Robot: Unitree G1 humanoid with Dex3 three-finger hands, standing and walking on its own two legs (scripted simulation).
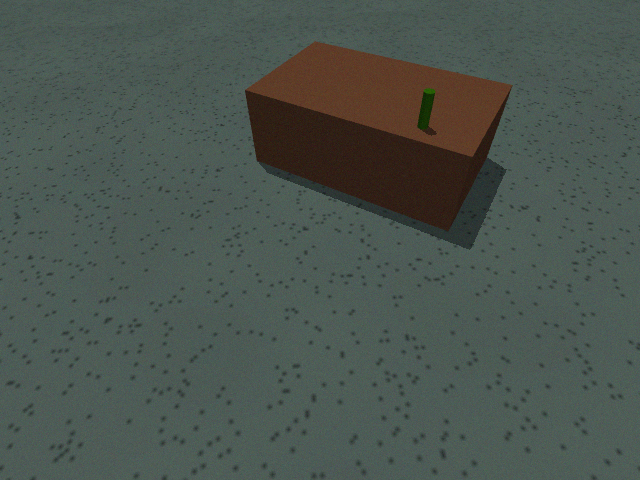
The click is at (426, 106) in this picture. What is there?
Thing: slim round
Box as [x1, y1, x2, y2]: [417, 88, 434, 128]
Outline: 430,88 425,89 423,93 417,125 419,128 426,128 428,124 434,95 434,90
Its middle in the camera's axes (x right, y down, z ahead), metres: +0.41 -0.50 +1.50
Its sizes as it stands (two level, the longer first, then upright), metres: 0.042 0.042 0.148
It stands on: a support 0.39 m high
